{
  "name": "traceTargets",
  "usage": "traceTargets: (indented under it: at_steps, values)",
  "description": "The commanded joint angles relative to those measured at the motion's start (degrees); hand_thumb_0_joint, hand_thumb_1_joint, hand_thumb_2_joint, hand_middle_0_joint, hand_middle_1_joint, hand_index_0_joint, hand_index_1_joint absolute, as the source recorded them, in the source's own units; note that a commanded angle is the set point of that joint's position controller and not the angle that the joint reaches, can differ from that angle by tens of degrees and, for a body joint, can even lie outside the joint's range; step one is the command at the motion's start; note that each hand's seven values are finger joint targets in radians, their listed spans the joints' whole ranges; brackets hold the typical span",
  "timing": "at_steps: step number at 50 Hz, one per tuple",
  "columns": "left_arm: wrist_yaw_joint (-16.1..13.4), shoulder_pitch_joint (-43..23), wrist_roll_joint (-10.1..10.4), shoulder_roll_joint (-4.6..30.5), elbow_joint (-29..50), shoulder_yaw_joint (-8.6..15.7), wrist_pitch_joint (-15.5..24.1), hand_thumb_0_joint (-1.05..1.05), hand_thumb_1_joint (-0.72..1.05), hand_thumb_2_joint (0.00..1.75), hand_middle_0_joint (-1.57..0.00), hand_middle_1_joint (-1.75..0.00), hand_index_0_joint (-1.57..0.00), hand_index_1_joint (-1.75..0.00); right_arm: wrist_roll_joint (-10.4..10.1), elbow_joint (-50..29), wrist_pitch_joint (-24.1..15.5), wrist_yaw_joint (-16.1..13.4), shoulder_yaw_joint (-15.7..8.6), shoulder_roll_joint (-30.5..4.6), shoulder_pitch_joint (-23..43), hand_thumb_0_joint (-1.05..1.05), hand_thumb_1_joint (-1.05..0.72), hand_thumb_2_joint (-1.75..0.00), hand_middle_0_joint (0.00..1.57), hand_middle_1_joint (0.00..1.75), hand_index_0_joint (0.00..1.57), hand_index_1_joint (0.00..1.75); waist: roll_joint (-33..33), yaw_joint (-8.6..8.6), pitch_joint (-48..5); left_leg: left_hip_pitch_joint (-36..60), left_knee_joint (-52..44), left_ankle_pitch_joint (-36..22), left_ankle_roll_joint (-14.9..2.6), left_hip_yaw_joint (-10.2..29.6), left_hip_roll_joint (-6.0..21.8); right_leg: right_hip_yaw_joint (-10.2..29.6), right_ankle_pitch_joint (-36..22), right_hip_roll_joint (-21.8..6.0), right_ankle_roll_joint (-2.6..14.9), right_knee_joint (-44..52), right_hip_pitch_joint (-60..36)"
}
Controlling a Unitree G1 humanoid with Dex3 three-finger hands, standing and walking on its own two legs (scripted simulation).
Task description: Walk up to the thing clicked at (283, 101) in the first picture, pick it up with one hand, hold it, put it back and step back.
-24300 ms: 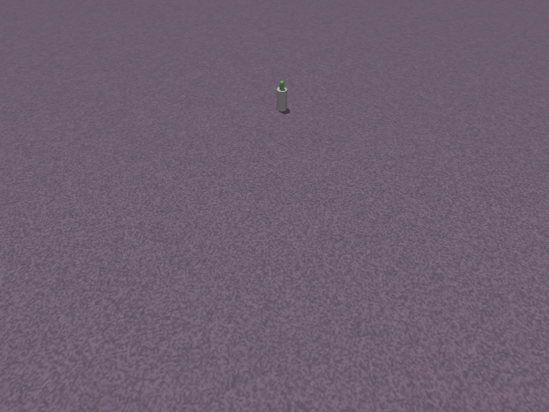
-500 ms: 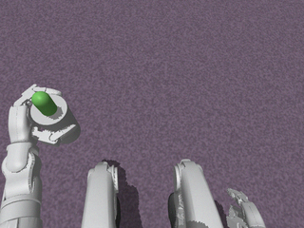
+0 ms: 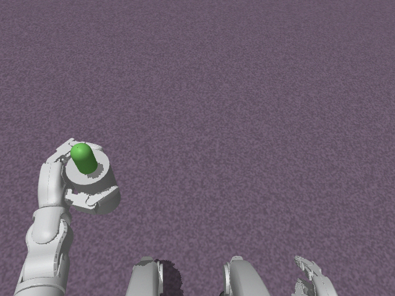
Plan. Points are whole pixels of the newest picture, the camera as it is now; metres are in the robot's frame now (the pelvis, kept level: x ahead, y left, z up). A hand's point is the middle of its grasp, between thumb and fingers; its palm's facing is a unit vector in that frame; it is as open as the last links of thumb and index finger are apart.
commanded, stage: lift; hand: left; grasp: from the side
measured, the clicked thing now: (93, 177) +0.36 +0.20 +0.02
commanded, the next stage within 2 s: hold in 1.10 s
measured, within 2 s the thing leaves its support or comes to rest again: neither
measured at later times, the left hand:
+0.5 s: hand (91, 157) +0.37 +0.18 +0.09, palm faces +0.12 -0.99 -0.05, open 10.0 cm
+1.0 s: hand (91, 150) +0.36 +0.17 +0.12, palm faces +0.13 -0.99 -0.04, open 10.1 cm
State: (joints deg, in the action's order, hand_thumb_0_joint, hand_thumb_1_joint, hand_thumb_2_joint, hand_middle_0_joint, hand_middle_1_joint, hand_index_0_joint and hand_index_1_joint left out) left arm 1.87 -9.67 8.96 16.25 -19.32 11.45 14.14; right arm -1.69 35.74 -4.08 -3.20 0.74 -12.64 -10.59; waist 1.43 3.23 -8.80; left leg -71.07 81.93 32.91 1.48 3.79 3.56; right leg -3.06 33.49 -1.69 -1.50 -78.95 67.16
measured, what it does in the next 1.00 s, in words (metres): rises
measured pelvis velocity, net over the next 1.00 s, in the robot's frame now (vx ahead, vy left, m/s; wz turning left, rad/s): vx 0.03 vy -0.01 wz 0.01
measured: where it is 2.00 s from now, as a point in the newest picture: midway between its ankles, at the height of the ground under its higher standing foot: outside the picture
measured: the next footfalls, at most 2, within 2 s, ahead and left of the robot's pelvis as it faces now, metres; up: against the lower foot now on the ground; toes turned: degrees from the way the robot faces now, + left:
none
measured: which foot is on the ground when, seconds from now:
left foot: down 0.00-1.00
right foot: down 0.00-1.00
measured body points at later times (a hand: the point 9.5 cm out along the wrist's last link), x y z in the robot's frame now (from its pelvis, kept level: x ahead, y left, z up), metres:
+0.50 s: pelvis +0.02 +0.00 +0.06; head +0.11 +0.01 +0.51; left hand +0.36 +0.23 +0.10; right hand +0.16 -0.24 -0.05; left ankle +0.05 +0.13 -0.59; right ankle +0.04 -0.14 -0.59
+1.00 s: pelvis +0.03 -0.01 +0.09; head +0.10 +0.00 +0.54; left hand +0.35 +0.22 +0.12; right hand +0.15 -0.25 -0.02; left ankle +0.05 +0.13 -0.59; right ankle +0.04 -0.14 -0.59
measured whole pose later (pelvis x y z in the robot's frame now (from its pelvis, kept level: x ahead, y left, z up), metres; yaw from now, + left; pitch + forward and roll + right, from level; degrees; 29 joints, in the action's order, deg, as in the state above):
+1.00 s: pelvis +0.03 -0.01 +0.09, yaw +1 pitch +10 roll -2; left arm 1.3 -6.7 8.8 11.8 -24.0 8.4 18.5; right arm 0.0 38.7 -1.7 -3.3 0.8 -11.9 -13.4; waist 0.7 2.4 -2.7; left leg -40.5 55.9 25.7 1.9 1.3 3.7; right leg -2.3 26.2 -1.4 -1.1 -53.9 37.8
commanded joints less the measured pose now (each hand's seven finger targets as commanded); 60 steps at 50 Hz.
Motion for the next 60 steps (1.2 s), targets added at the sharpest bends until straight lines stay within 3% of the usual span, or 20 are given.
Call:
traceTargets:
  at_steps: [1,6,7,9,12,16,17,21,32,34,37,42,44,47,49,50,52,55,56,60]
  values:
    - [0.6,-18.6,2.6,8.7,18.2,3.4,8.3,0.0,0.19,1.18,-1.2,-1.35,-1.23,-1.33,0.2,-5.8,-2.0,-0.3,-3.2,-8.2,-1.8,0.0,-0.9,-0.89,0.2,0.3,0.2,0.3,6.5,-0.47,-23.4,25.5,-16.2,-11.5,-1.43,-0.2,-2.3,0.2,-13.8,2.2,2.79,14.4,-13.3]
    - [0.9,-17.3,3.2,6.7,18.0,2.0,9.2,0.0,0.17,1.14,-1.18,-1.32,-1.22,-1.29,0.4,-5.5,-2.0,-0.1,-3.2,-8.3,-3.1,0.0,-0.91,-0.89,0.2,0.3,0.2,0.3,5.4,0.14,-24.7,30.9,-18.5,-18.9,-1.27,-0.2,-2.2,-0.3,-20.1,2.4,2.7,16.7,-18.4]
    - [0.6,-17.9,3.3,8.5,18.8,4.0,9.5,0.0,0.17,1.14,-1.18,-1.31,-1.22,-1.29,0.4,-5.5,-2.0,-0.1,-3.1,-8.3,-2.7,0.0,-0.91,-0.89,0.2,0.3,0.2,0.3,5.1,-0.88,-24.2,30.8,-19.2,-18.6,-1.38,-0.6,-2.3,0.0,-20.2,2.3,2.65,17.4,-19.7]
    - [0.3,-19.1,2.3,8.2,19.2,2.5,9.9,0.0,0.18,1.13,-1.17,-1.3,-1.2,-1.28,0.7,-5.2,-1.6,-0.2,-3.0,-8.1,-3.0,0.0,-0.91,-0.89,0.2,0.3,0.2,0.3,5.9,-0.6,-23.9,32.6,-20.5,-18.3,-1.3,-0.8,-2.2,0.1,-19.9,2.3,2.69,18.4,-20.3]
    - [-0.5,-18.9,2.6,7.3,19.5,2.9,10.4,0.0,0.18,1.16,-1.19,-1.32,-1.22,-1.3,1.0,-5.2,-1.5,-0.3,-2.9,-8.0,-3.4,0.0,-0.91,-0.89,0.2,0.3,0.2,0.3,5.1,-0.47,-24.3,34.3,-21.8,-20.0,-1.26,-0.8,-2.2,-0.2,-21.5,2.5,2.51,19.6,-22.8]
    - [-0.9,-17.2,2.2,6.4,16.1,2.6,10.3,0.0,0.21,1.17,-1.18,-1.32,-1.21,-1.31,1.3,-3.8,-0.7,-0.4,-2.8,-7.8,-3.9,0.0,-0.91,-0.9,0.2,0.3,0.2,0.3,4.0,-0.57,-19.8,35.2,-25.0,-17.3,-1.2,-0.9,-2.3,-0.3,-19.0,2.6,2.45,22.1,-23.5]
    - [-0.9,-21.1,2.1,7.2,20.5,2.2,10.9,0.0,0.21,1.17,-1.18,-1.32,-1.21,-1.3,1.2,-5.4,-0.9,-0.5,-2.8,-7.7,-2.3,0.0,-0.91,-0.9,0.2,0.3,0.2,0.3,5.6,-1.0,-21.5,35.7,-25.1,-17.5,-1.14,-1.2,-2.4,0.0,-19.3,2.4,2.46,22.4,-24.5]
    - [-0.5,-19.2,2.5,5.8,19.0,1.2,10.5,0.0,0.2,1.17,-1.17,-1.31,-1.2,-1.3,1.3,-5.1,-0.6,-0.8,-2.5,-7.4,-2.9,0.0,-0.91,-0.9,0.2,0.3,0.2,0.3,4.5,-0.52,-21.8,38.5,-25.7,-22.5,-1.26,-1.6,-2.4,0.1,-24.3,2.6,2.25,23.9,-28.1]
    - [-0.9,-17.2,1.9,4.9,13.0,1.9,10.5,0.0,0.18,1.19,-1.18,-1.33,-1.21,-1.32,1.7,-3.4,0.0,-0.8,-3.0,-7.2,-3.7,0.0,-0.91,-0.9,0.2,0.3,0.2,0.3,2.0,-0.49,-16.4,39.8,-30.0,-20.7,-1.46,-2.8,-2.5,0.6,-23.8,2.4,1.81,29.1,-32.7]
    - [-1.0,-20.9,1.8,5.4,17.6,1.6,11.4,0.0,0.2,1.17,-1.16,-1.31,-1.18,-1.3,1.7,-4.6,0.0,-0.7,-2.7,-6.8,-2.4,0.0,-0.91,-0.9,0.2,0.3,0.2,0.3,4.6,-0.77,-18.6,41.9,-30.8,-21.0,-1.19,-2.9,-2.6,0.7,-24.0,2.2,1.91,29.3,-33.7]
    - [-0.9,-18.7,2.0,5.8,17.2,2.1,11.7,0.0,0.21,1.18,-1.16,-1.31,-1.18,-1.3,1.7,-4.8,0.1,-0.8,-2.5,-6.6,-2.2,0.0,-0.91,-0.9,0.2,0.3,0.2,0.3,2.5,-1.09,-19.1,41.1,-30.9,-22.6,-1.57,-3.4,-2.8,1.1,-26.2,2.1,1.45,30.2,-37.5]
    - [-0.6,-18.5,2.1,3.5,15.4,0.1,11.6,0.0,0.2,1.19,-1.17,-1.33,-1.2,-1.32,2.0,-3.3,0.4,-0.8,-2.7,-6.9,-3.1,0.0,-0.91,-0.9,0.2,0.3,0.2,0.3,3.0,0.1,-16.4,43.9,-32.1,-23.4,-1.46,-3.1,-2.5,0.8,-26.3,2.5,1.67,31.2,-35.6]
    - [-1.1,-19.8,1.9,5.3,18.4,1.2,12.1,0.0,0.2,1.2,-1.18,-1.34,-1.21,-1.33,2.0,-3.4,0.3,-1.0,-2.6,-6.8,-3.3,0.0,-0.91,-0.9,0.2,0.3,0.2,0.3,4.1,-0.68,-18.8,45.7,-32.4,-25.7,-1.28,-3.2,-2.4,0.8,-28.3,2.3,1.73,31.3,-37.6]
    - [-0.9,-16.5,2.3,4.3,15.0,1.5,11.7,0.0,0.2,1.19,-1.19,-1.34,-1.21,-1.33,1.9,-3.2,0.5,-1.0,-2.6,-6.5,-3.2,0.0,-0.91,-0.9,0.2,0.3,0.2,0.3,1.8,-0.94,-16.1,43.8,-33.2,-23.9,-1.48,-3.4,-2.7,0.9,-27.3,2.3,1.45,32.3,-39.0]
    - [-0.6,-18.5,2.2,3.0,14.3,0.0,11.9,0.0,0.2,1.21,-1.19,-1.35,-1.21,-1.34,1.9,-3.3,0.4,-0.8,-2.9,-7.1,-2.6,0.0,-0.91,-0.9,0.2,0.3,0.2,0.3,1.8,0.05,-13.9,43.7,-34.2,-21.9,-1.38,-3.3,-2.6,0.8,-25.5,2.4,1.54,32.8,-37.9]
    - [-0.9,-21.3,2.1,5.5,19.3,1.4,12.6,0.0,0.21,1.21,-1.19,-1.35,-1.21,-1.34,1.9,-3.4,0.4,-0.7,-2.9,-6.9,-3.0,0.0,-0.91,-0.9,0.2,0.3,0.2,0.3,4.4,-0.97,-16.0,45.5,-34.3,-22.9,-1.17,-3.4,-2.6,0.9,-26.2,2.3,1.72,32.7,-38.3]
    - [-0.8,-17.4,1.7,4.5,15.7,1.0,11.9,0.0,0.23,1.2,-1.19,-1.34,-1.22,-1.33,2.0,-3.5,0.6,-0.9,-2.9,-6.9,-3.0,0.0,-0.91,-0.9,0.2,0.3,0.2,0.3,3.4,-0.81,-15.7,45.9,-34.7,-23.3,-1.1,-3.3,-2.6,0.6,-26.0,2.4,1.75,33.1,-38.8]
    - [-0.6,-18.4,2.1,3.7,14.9,0.8,12.0,0.0,0.22,1.21,-1.19,-1.35,-1.22,-1.34,1.8,-3.4,0.5,-0.7,-2.9,-6.8,-2.5,0.0,-0.9,-0.9,0.2,0.3,0.2,0.3,2.3,-0.49,-12.7,44.5,-35.4,-21.2,-1.24,-3.4,-2.7,0.7,-24.7,2.4,1.6,34.0,-38.7]
    - [-0.7,-19.2,2.3,4.1,17.7,1.1,12.4,0.0,0.23,1.2,-1.19,-1.35,-1.22,-1.34,1.8,-4.2,0.3,-0.7,-2.9,-6.8,-2.1,0.0,-0.91,-0.9,0.2,0.3,0.2,0.3,2.6,-1.1,-15.5,46.0,-35.5,-22.3,-1.21,-3.5,-2.6,0.7,-25.7,2.3,1.6,34.1,-40.1]
    - [-0.6,-17.4,2.1,3.9,16.7,0.8,12.1,0.0,0.2,1.19,-1.2,-1.36,-1.22,-1.34,1.8,-3.8,0.2,-0.7,-2.9,-6.8,-2.3,0.0,-0.91,-0.9,0.2,0.3,0.2,0.3,2.5,-0.97,-15.2,47.0,-35.6,-24.8,-1.19,-3.5,-2.6,0.7,-28.0,2.3,1.51,34.1,-41.3]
